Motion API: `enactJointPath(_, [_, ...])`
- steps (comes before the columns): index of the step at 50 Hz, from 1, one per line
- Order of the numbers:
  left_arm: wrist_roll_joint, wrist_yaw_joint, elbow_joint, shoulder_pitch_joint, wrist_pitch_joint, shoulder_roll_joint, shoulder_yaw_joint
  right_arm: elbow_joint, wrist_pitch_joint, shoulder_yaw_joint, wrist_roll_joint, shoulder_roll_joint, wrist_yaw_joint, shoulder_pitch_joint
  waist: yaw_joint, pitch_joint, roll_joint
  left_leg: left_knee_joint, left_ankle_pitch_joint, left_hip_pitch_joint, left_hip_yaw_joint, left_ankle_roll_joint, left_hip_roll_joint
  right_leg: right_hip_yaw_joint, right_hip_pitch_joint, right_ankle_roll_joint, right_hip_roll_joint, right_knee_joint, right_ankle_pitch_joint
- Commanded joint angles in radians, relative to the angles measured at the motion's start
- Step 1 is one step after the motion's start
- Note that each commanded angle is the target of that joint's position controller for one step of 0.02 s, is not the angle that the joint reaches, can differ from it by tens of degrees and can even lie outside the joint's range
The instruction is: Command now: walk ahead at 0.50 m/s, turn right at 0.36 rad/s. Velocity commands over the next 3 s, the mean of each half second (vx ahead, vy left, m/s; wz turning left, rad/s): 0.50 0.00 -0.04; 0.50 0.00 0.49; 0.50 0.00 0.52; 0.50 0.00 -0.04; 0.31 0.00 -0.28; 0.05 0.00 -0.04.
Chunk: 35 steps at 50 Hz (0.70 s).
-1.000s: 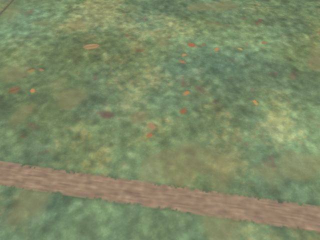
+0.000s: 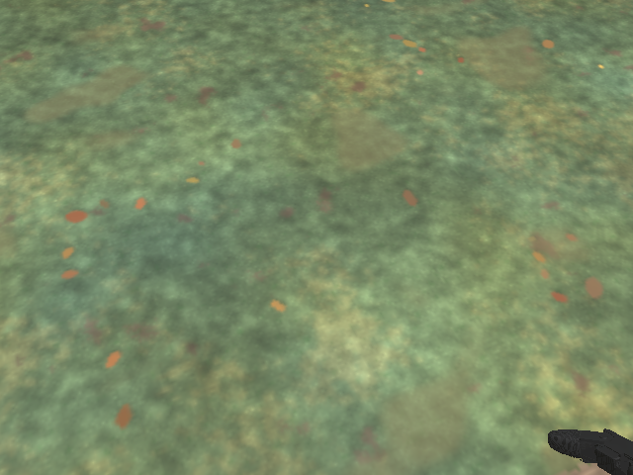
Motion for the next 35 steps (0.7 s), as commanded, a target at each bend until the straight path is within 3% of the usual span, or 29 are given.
enactJointPath(1, [-0.016, -0.001, -0.087, 0.024, -0.028, 0.118, 0.008, 0.009, 0.006, -0.063, 0.018, -0.160, -0.005, 0.303, -0.152, -0.176, 0.210, -0.278, -0.449, 0.715, -0.712, 0.242, 0.411, -0.014, -0.623, 0.021, -0.062, 0.520, 0.011])
enactJointPath(2, [-0.001, 0.000, -0.109, -0.070, -0.026, 0.121, 0.008, 0.002, 0.017, -0.052, 0.010, -0.137, -0.009, 0.252, -0.145, -0.096, 0.125, -0.278, -0.360, 0.594, -0.568, 0.208, 0.365, -0.055, -0.611, 0.020, -0.099, 0.509, 0.085])
enactJointPath(3, [0.015, -0.002, -0.130, -0.126, -0.030, 0.105, 0.006, 0.007, 0.023, -0.044, 0.002, -0.119, -0.009, 0.214, -0.126, -0.028, 0.094, -0.297, -0.242, 0.479, -0.471, 0.201, 0.323, -0.068, -0.595, 0.016, -0.124, 0.449, 0.134])
enactJointPath(5, [0.016, -0.009, -0.129, -0.115, -0.027, 0.071, 0.005, 0.015, 0.020, -0.031, -0.002, -0.091, -0.009, 0.184, -0.077, 0.001, 0.126, -0.341, -0.098, 0.363, -0.351, 0.185, 0.264, -0.090, -0.506, 0.014, -0.168, 0.350, 0.183])
enactJointPath(6, [0.015, -0.012, -0.122, -0.099, -0.024, 0.053, 0.000, 0.025, 0.017, -0.030, 0.005, -0.090, -0.008, 0.187, -0.066, -0.005, 0.136, -0.356, -0.052, 0.345, -0.316, 0.191, 0.254, -0.108, -0.487, 0.018, -0.174, 0.313, 0.188])
enactJointPath(9, [0.024, -0.014, -0.135, -0.157, -0.024, 0.022, -0.016, 0.054, 0.017, -0.041, 0.016, -0.136, -0.011, 0.207, -0.069, 0.006, 0.114, -0.394, 0.071, 0.325, -0.228, 0.211, 0.255, -0.143, -0.492, 0.036, -0.193, 0.150, 0.267])
enactJointPath(12, [0.023, -0.024, -0.145, -0.249, -0.033, -0.001, -0.030, 0.078, 0.028, -0.046, 0.025, -0.165, -0.014, 0.228, -0.100, 0.013, 0.105, -0.404, 0.108, 0.312, -0.136, 0.190, 0.229, -0.172, -0.428, 0.044, -0.186, -0.059, 0.423])
enactJointPath(17, [0.009, -0.041, -0.184, -0.383, -0.053, 0.023, -0.024, 0.121, 0.051, -0.049, 0.044, -0.190, -0.013, 0.317, -0.139, 0.043, 0.111, -0.354, 0.080, 0.340, -0.165, 0.174, 0.245, -0.187, -0.323, 0.048, -0.132, -0.265, 0.469])
enactJointPath(19, [0.008, -0.046, -0.184, -0.362, -0.063, 0.049, -0.012, 0.126, 0.062, -0.054, 0.046, -0.204, -0.017, 0.315, -0.109, 0.034, 0.124, -0.304, 0.078, 0.365, -0.201, 0.154, 0.261, -0.183, -0.252, 0.029, -0.120, -0.327, 0.429])
enactJointPath(20, [0.009, -0.044, -0.169, -0.308, -0.067, 0.063, -0.003, 0.127, 0.067, -0.053, 0.046, -0.205, -0.020, 0.305, -0.070, 0.011, 0.123, -0.251, 0.123, 0.355, -0.194, 0.136, 0.249, -0.197, -0.158, 0.014, -0.108, -0.367, 0.425])
enactJointPath(21, [0.017, -0.036, -0.140, -0.202, -0.068, 0.099, 0.017, 0.125, 0.068, -0.046, 0.042, -0.184, -0.021, 0.306, -0.020, -0.052, 0.112, -0.132, 0.220, 0.319, -0.162, 0.109, 0.203, -0.203, 0.012, -0.011, -0.104, -0.381, 0.413])
enactJointPath(22, [0.037, -0.023, -0.118, -0.033, -0.068, 0.162, 0.039, 0.102, 0.062, -0.025, 0.028, -0.128, -0.019, 0.283, 0.063, -0.180, 0.051, 0.129, 0.121, 0.178, -0.110, 0.065, 0.141, -0.071, 0.270, -0.071, -0.248, -0.354, 0.422])
enactJointPath(23, [0.050, -0.015, -0.102, 0.058, -0.054, 0.251, 0.059, 0.073, 0.045, 0.005, 0.026, -0.030, -0.022, 0.388, 0.041, -0.320, -0.212, 0.496, -0.313, -0.179, -0.005, -0.009, 0.014, 0.311, 0.598, -0.206, -0.507, -0.399, 0.321])
enactJointPath(24, [0.042, -0.018, -0.090, 0.091, -0.049, 0.182, 0.043, 0.083, 0.036, -0.011, 0.047, -0.100, -0.024, 0.377, 0.065, -0.337, -0.220, 0.663, -0.446, -0.295, -0.103, -0.017, 0.026, 0.482, 0.567, -0.240, -0.524, -0.491, 0.166])
enactJointPath(25, [0.031, -0.017, -0.086, 0.042, -0.049, 0.133, 0.026, 0.067, 0.038, -0.031, 0.059, -0.158, -0.024, 0.308, 0.058, -0.203, -0.150, 0.721, -0.370, -0.353, -0.112, -0.014, 0.071, 0.348, 0.463, -0.205, -0.494, -0.511, 0.138])
enactJointPath(27, [0.033, -0.023, -0.084, -0.078, -0.053, 0.064, 0.003, 0.049, 0.052, -0.035, 0.041, -0.143, -0.025, 0.227, 0.005, -0.067, -0.088, 0.670, -0.232, -0.310, -0.085, -0.016, 0.130, 0.146, 0.237, -0.167, -0.410, -0.575, 0.240])
enactJointPath(28, [0.039, -0.024, -0.080, -0.117, -0.059, 0.044, -0.002, 0.048, 0.065, -0.038, 0.039, -0.129, -0.023, 0.234, -0.029, -0.033, -0.105, 0.638, -0.188, -0.261, -0.095, -0.018, 0.152, 0.074, 0.155, -0.155, -0.384, -0.611, 0.296])
enactJointPath(31, [0.039, -0.021, -0.055, -0.150, -0.079, 0.052, 0.009, 0.039, 0.094, -0.032, 0.042, -0.082, -0.019, 0.232, -0.067, 0.007, -0.073, 0.592, -0.116, -0.219, -0.095, -0.033, 0.163, -0.066, 0.062, -0.155, -0.373, -0.678, 0.453])
enactJointPath(35, [0.041, -0.006, -0.016, -0.129, -0.078, 0.092, 0.024, 0.006, 0.098, -0.024, 0.035, -0.062, -0.007, 0.149, -0.056, 0.031, -0.030, 0.403, 0.056, -0.241, -0.085, -0.040, 0.160, -0.214, 0.085, -0.143, -0.360, -0.693, 0.560])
